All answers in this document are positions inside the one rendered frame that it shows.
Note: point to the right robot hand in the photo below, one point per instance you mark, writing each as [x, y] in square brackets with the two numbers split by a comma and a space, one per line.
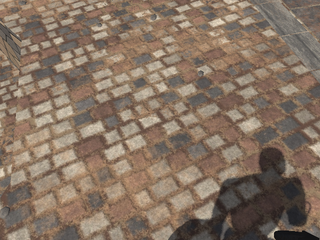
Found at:
[294, 235]

